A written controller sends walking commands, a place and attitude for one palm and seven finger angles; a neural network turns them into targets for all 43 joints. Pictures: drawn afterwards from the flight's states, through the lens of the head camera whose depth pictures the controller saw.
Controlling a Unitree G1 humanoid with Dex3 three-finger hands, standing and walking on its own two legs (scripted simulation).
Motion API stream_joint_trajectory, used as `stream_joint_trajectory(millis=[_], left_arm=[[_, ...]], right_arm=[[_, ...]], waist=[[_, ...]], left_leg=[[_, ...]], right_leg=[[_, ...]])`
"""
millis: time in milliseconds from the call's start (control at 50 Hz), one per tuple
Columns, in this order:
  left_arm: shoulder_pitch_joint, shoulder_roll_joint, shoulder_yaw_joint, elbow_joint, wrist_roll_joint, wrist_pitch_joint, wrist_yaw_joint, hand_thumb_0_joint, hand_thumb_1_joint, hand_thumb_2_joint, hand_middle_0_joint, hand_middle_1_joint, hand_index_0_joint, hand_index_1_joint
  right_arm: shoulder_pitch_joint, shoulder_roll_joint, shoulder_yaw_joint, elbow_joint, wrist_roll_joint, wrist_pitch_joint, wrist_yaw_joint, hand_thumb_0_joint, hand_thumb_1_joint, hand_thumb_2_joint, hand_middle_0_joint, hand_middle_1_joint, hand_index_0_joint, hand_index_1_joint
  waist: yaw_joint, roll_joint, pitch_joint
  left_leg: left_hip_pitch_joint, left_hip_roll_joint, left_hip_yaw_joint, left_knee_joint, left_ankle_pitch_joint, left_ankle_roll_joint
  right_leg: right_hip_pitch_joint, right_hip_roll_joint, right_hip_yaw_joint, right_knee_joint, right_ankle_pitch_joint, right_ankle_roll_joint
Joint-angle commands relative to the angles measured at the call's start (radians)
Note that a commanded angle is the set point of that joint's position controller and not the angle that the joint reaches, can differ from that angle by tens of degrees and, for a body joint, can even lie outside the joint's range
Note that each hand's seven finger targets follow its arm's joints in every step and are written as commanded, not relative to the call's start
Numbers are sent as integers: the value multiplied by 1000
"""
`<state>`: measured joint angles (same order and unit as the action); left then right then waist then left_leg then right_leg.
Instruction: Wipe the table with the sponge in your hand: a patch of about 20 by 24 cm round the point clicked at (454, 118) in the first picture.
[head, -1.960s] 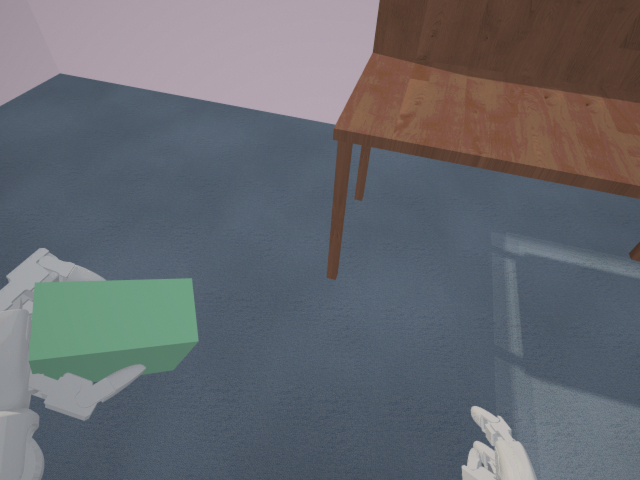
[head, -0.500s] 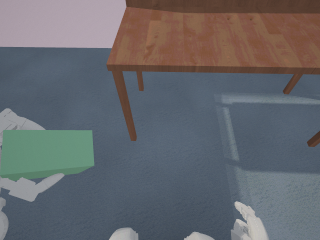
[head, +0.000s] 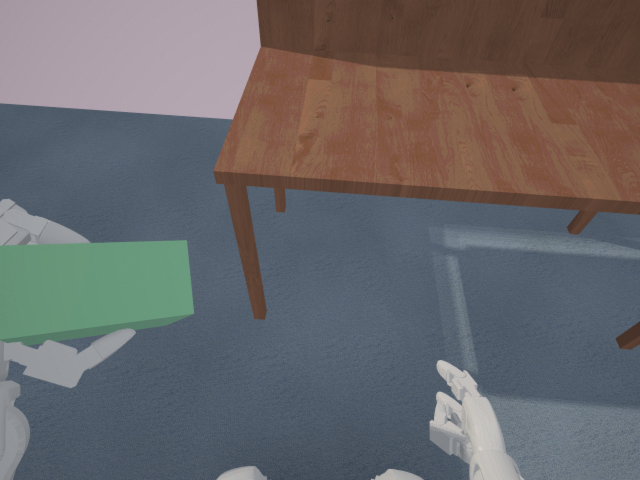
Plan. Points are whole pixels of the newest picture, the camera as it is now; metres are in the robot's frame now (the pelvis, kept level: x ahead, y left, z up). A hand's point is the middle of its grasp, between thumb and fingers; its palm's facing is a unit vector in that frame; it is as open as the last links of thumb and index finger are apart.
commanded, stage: turn to face it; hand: left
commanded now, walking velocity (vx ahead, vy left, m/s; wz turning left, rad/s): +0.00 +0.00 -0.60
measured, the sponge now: (127, 291) +0.24 +0.21 +0.17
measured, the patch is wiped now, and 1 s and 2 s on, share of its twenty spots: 0.00 0.00 0.00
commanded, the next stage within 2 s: take the last steps up to it in 0.72 s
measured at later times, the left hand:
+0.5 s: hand (242, 272) +0.25 +0.10 +0.19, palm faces +0.14 -0.84 -0.52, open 10.6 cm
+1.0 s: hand (283, 339) +0.21 +0.06 +0.17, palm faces +0.05 -0.90 -0.44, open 10.6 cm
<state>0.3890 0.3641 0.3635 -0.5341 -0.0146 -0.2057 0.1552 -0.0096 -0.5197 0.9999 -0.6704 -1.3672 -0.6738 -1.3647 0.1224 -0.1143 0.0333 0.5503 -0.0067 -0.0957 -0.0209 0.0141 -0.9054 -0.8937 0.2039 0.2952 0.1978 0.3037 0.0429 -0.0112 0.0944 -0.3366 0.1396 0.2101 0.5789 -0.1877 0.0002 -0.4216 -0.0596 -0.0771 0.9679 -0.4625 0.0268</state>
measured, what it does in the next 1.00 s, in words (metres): walks backwards, turning right: right foot, then left foot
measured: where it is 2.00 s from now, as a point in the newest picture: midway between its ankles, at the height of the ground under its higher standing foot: outside the picture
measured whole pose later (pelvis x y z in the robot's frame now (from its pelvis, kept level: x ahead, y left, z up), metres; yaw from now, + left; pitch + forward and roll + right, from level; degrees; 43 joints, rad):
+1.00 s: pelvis -0.09 -0.07 +0.00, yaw -21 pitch -1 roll +1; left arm 0.42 0.34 0.31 -0.46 -0.01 -0.18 0.14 -0.01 -0.52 1.00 -0.67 -1.37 -0.68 -1.36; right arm 0.19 -0.17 0.03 0.63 0.00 -0.05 -0.02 0.01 -0.90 -0.89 0.21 0.30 0.20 0.30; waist 0.00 0.03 0.06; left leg -0.42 0.07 0.04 0.97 -0.44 -0.03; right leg -0.33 0.00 -0.08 0.59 -0.25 -0.07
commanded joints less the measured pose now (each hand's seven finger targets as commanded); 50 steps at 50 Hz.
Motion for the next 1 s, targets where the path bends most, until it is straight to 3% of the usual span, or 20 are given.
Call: stream_joint_trajectory(millis=[0,100,120,140,160,180,240,320,480,560,600,640,680,720,780,820,840,880,920,980], left_arm=[[-8,138,114,-206,-24,-86,2,0,100,1300,-1200,-1600,-1200,-1600],[-66,145,101,-110,-27,-66,-10,0,100,1300,-1200,-1600,-1200,-1600],[-76,163,100,-105,-18,-59,-10,0,100,1300,-1200,-1600,-1200,-1600],[-101,216,122,-117,-13,-59,2,0,100,1300,-1200,-1600,-1200,-1600],[-52,219,157,-86,-36,-34,8,0,100,1300,-1200,-1600,-1200,-1600],[-25,216,152,-128,-36,-25,11,0,100,1300,-1200,-1600,-1200,-1600],[24,216,166,-248,-33,-56,25,0,100,1300,-1200,-1600,-1200,-1600],[128,238,209,-214,-41,-69,31,0,100,1300,-1200,-1600,-1200,-1600],[141,198,170,-163,-39,-67,15,0,100,1300,-1200,-1600,-1200,-1600],[86,200,143,-197,-22,-66,15,0,100,1300,-1200,-1600,-1200,-1600],[43,197,129,-218,-15,-71,8,0,100,1300,-1200,-1600,-1200,-1600],[17,210,150,-237,-7,-81,8,0,100,1300,-1200,-1600,-1200,-1600],[19,169,112,-180,4,-65,-4,0,100,1300,-1200,-1600,-1200,-1600],[-55,148,75,-212,3,-58,-9,0,100,1300,-1200,-1600,-1200,-1600],[-81,123,39,-163,4,-48,-2,0,100,1300,-1200,-1600,-1200,-1600],[-112,142,56,-135,14,-46,-2,0,100,1300,-1200,-1600,-1200,-1600],[-138,152,63,-139,12,-52,1,0,100,1300,-1200,-1600,-1200,-1600],[-87,213,118,-113,-2,-36,13,0,100,1300,-1200,-1600,-1200,-1600],[-2,234,156,-145,-9,-38,20,0,100,1300,-1200,-1600,-1200,-1600],[73,212,153,-195,-10,-61,23,0,100,1300,-1200,-1600,-1200,-1600]], right_arm=[[30,-205,-86,-124,4,-53,-2,0,-900,-900,200,300,200,300],[47,-202,-86,-135,17,-51,-7,0,-900,-900,200,300,200,300],[51,-187,-85,-137,21,-45,-9,0,-900,-900,200,300,200,300],[20,-149,-65,-160,19,-39,-13,0,-900,-900,200,300,200,300],[-7,-168,-72,-162,21,-35,-16,0,-900,-900,200,300,200,300],[-25,-156,-62,-157,18,-24,-13,0,-900,-900,200,300,200,300],[-31,-149,-47,-129,16,20,-10,0,-900,-900,200,300,200,300],[-29,-179,-76,-118,12,40,-16,0,-900,-900,200,300,200,300],[-3,-213,-86,-153,22,45,-12,0,-900,-900,200,300,200,300],[36,-218,-85,-148,18,52,-17,0,-900,-900,200,300,200,300],[30,-241,-94,-164,11,51,-27,0,-900,-900,200,300,200,300],[5,-227,-84,-163,16,34,-35,0,-900,-900,200,300,200,300],[22,-205,-92,-147,9,15,-33,0,-900,-900,200,300,200,300],[41,-218,-91,-130,19,-11,-24,0,-900,-900,200,300,200,300],[50,-226,-85,-105,20,-37,-17,0,-900,-900,200,300,200,300],[35,-232,-86,-97,20,-45,-16,0,-900,-900,200,300,200,300],[25,-213,-80,-97,20,-44,-17,0,-900,-900,200,300,200,300],[19,-195,-88,-103,19,-29,-20,0,-900,-900,200,300,200,300],[-33,-190,-69,-96,8,-6,-21,0,-900,-900,200,300,200,300],[-29,-170,-50,-81,4,21,-28,0,-900,-900,200,300,200,300]], waist=[[-35,272,-196],[-23,173,-202],[-32,9,-197],[-28,-270,-188],[1,-380,-217],[-11,-305,-234],[-31,-92,-314],[-32,-59,-300],[-12,-88,-266],[-34,-45,-271],[-35,63,-201],[-6,321,-182],[-20,285,-107],[-19,256,-107],[-40,248,-115],[-42,202,-127],[-49,116,-146],[-24,-281,-203],[-22,-119,-196],[-43,-82,-203]], left_leg=[[83,263,-117,-241,65,90],[89,212,-26,-18,11,19],[60,133,4,133,-86,-16],[-153,1,3,337,-372,-59],[-221,-63,-115,536,-426,-71],[-266,-49,-196,626,-367,-76],[-286,-54,-212,683,-261,-92],[-219,-66,-207,529,-223,-85],[-65,-98,-182,161,-284,-41],[142,-97,-155,-113,-187,-10],[186,22,-266,-256,-247,54],[114,252,-454,-361,-190,154],[-54,257,-366,-339,-87,170],[42,195,-210,-242,88,113],[77,178,-202,-145,220,74],[12,133,-170,-68,91,36],[-29,90,-149,6,-44,17],[-159,-101,-96,340,-364,-29],[-257,-71,-225,521,-316,-21],[-194,-55,-193,401,-224,-26]], right_leg=[[63,8,-54,-140,54,26],[164,40,-64,-408,185,20],[168,-31,69,-509,363,-22],[261,-214,390,-559,730,-115],[256,-275,540,-609,821,-160],[318,-276,525,-573,862,-174],[432,-214,351,-501,903,-179],[380,-186,325,-553,754,-175],[264,-182,447,-677,350,-187],[162,-125,412,-689,170,-116],[42,-19,359,-610,48,-51],[-18,105,155,-236,39,-7],[35,84,101,-6,37,7],[4,76,32,-115,21,16],[119,83,-24,-341,91,21],[244,71,-31,-487,214,11],[284,7,43,-537,259,-21],[273,-250,503,-685,149,-166],[291,-300,570,-732,-50,-234],[252,-244,358,-720,107,-213]])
